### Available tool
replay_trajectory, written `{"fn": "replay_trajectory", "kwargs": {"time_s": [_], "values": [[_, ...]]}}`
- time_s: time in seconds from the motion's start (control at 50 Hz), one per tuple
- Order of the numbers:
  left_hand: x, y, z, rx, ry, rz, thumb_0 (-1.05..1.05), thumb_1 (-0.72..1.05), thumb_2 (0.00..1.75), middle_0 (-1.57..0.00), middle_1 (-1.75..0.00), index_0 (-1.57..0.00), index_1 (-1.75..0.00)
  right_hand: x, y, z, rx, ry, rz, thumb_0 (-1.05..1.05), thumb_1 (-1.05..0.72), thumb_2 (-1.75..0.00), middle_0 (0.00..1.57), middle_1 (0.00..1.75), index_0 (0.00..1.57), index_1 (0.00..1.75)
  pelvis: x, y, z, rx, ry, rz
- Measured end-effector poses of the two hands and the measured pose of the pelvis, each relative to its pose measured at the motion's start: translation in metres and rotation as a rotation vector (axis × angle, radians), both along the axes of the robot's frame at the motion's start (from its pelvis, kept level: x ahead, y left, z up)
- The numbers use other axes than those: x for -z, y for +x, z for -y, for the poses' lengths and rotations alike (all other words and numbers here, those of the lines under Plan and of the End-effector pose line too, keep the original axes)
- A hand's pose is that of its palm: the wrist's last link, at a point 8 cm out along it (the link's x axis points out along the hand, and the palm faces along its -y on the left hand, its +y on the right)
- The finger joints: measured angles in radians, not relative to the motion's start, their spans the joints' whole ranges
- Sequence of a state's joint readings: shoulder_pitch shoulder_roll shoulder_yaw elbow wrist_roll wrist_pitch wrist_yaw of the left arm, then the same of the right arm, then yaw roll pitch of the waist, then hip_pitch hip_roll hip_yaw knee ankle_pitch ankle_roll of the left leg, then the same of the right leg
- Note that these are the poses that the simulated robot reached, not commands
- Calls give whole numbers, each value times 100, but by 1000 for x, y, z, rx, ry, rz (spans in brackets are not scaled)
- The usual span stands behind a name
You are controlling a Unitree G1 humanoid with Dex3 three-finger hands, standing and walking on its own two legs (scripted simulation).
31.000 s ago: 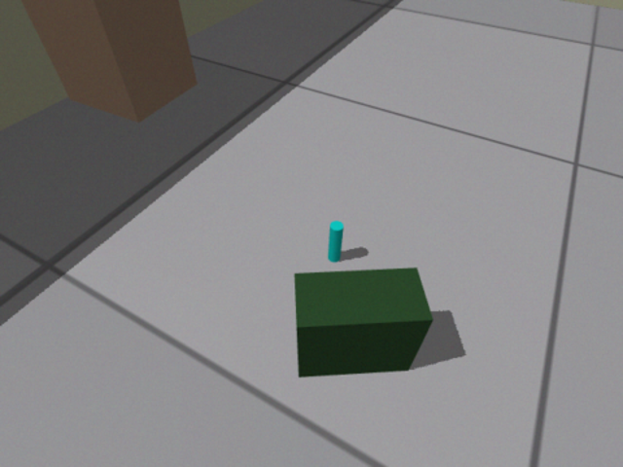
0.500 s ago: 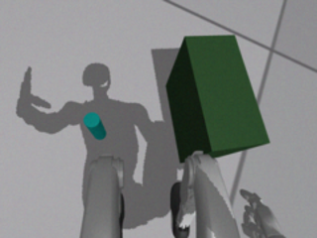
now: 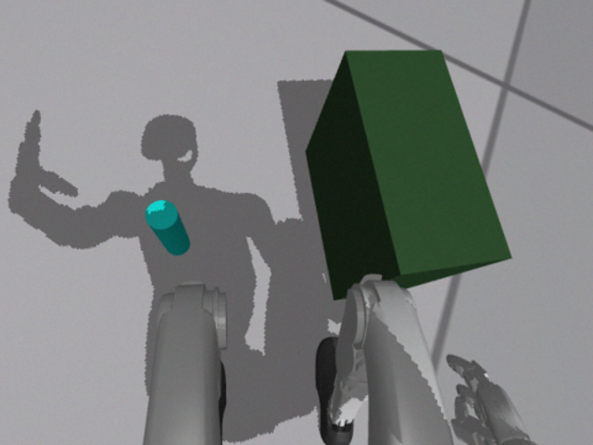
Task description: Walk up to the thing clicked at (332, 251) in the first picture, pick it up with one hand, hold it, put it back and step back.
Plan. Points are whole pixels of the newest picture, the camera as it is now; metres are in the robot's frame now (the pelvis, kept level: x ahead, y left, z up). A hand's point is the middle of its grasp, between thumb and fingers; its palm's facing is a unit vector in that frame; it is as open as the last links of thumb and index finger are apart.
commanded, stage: go down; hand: left
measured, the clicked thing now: (170, 231) +0.45 +0.21 -0.30
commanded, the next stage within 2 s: approach in 0.16 s
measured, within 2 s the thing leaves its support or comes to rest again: neither
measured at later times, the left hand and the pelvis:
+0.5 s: hand out of the picture +0.39 +0.39 -0.04, palm faces +0.12 -0.99 -0.04, open 17.6 cm; pelvis +0.00 +0.00 -0.03, yaw -1 degrees
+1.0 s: hand (132, 241) +0.41 +0.26 -0.24, palm faces -0.01 -1.00 +0.06, open 17.6 cm; pelvis +0.00 +0.01 -0.10, yaw -6 degrees
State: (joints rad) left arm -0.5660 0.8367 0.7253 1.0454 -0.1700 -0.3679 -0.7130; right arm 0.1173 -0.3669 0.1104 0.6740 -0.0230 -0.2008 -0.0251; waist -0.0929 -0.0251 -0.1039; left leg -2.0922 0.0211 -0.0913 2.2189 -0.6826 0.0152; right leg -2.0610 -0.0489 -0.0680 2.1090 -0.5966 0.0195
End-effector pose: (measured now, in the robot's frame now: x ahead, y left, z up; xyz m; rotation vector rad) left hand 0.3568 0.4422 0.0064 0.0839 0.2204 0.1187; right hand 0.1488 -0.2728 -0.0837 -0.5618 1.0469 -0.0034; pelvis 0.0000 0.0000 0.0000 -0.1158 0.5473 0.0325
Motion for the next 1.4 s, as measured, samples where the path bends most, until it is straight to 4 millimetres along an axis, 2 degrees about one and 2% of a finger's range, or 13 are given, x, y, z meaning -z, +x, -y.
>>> {"fn": "replay_trajectory", "kwargs": {"time_s": [0.36, 0.44, 0.5, 0.58, 0.76, 0.9, 0.98, 1.06, 1.4], "values": [[12, 5, -6, 0, -9, 41, -1, -57, 8, -6, -7, -4, -9, 8, -3, 0, -21, -13, -13, 1, -90, -91, 21, 30, 21, 30, 14, -1, 0, 2, -8, 14], [25, 6, -7, -5, -27, 72, -1, -58, 7, -6, -8, -4, -10, 11, -2, 0, -46, -21, -17, 1, -90, -90, 21, 30, 21, 30, 20, -1, 0, 6, -13, 20], [44, 8, -2, -5, -46, 100, -1, -59, 6, -7, -8, -4, -10, 15, -1, 0, -74, -32, -23, 1, -90, -90, 21, 30, 21, 30, 28, -2, 0, 10, -19, 33], [84, 13, 13, -3, -83, 121, -1, -58, 5, -6, -9, -4, -10, 22, 1, -1, -118, -54, -38, 1, -90, -90, 21, 30, 21, 30, 42, -2, 0, 19, -30, 56], [183, 27, 59, 52, -123, 88, -1, -57, 6, -6, -9, -4, -11, 41, 3, -5, -195, -123, -110, 1, -90, -90, 21, 30, 21, 30, 74, 0, -3, 37, -72, 122], [229, 30, 97, 102, -143, 86, -2, -57, 7, -6, -10, -3, -11, 52, 0, -11, -241, -157, -177, 1, -91, -91, 21, 30, 21, 30, 89, 0, -6, 44, -101, 170], [246, 32, 121, 122, -154, 86, -2, -58, 6, -6, -10, -4, -11, 56, -2, -15, -270, -169, -195, 1, -92, -91, 21, 30, 21, 30, 95, -3, -8, 51, -116, 203], [254, 36, 138, 102, -155, 115, -2, -59, 4, -6, -9, -5, -10, 55, -6, -18, -300, -181, -204, 1, -93, -91, 21, 30, 21, 30, 101, -6, -9, 58, -131, 241], [266, 36, 172, 100, -120, 154, -2, -61, 0, -6, -8, -7, -7, 42, -40, -21, -328, -239, -291, 1, -92, -90, 21, 30, 21, 30, 108, -18, -15, 74, -174, 318]]}}
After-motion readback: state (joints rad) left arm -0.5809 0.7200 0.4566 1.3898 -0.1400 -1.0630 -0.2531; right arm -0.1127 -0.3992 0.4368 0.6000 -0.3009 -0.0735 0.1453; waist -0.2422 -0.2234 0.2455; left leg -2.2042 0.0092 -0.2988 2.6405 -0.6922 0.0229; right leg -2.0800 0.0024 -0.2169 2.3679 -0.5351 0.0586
